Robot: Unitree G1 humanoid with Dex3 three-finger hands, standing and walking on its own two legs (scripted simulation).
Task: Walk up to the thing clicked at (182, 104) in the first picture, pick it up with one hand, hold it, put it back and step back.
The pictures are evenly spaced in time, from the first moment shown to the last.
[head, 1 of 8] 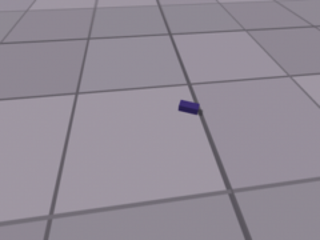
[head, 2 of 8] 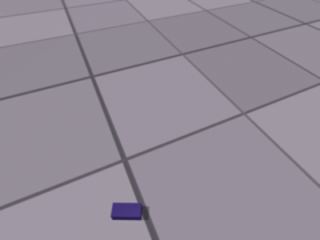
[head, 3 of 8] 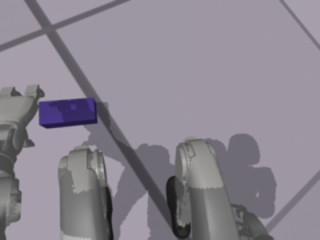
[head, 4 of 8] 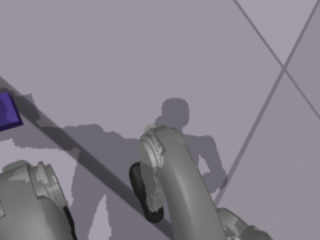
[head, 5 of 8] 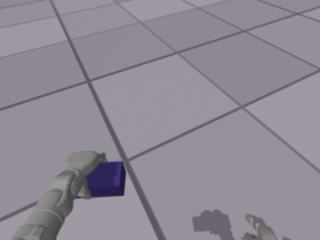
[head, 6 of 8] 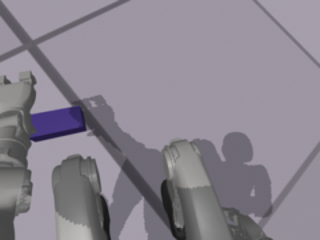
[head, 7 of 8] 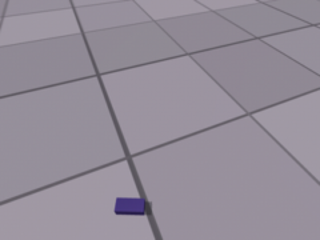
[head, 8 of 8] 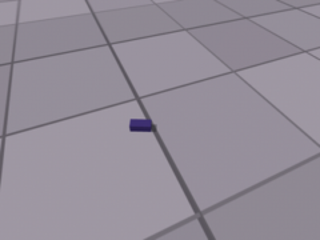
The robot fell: no
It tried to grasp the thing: yes
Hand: left
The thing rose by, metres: 0.68
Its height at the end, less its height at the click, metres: +0.00
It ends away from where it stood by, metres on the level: 0.01
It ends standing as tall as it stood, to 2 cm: yes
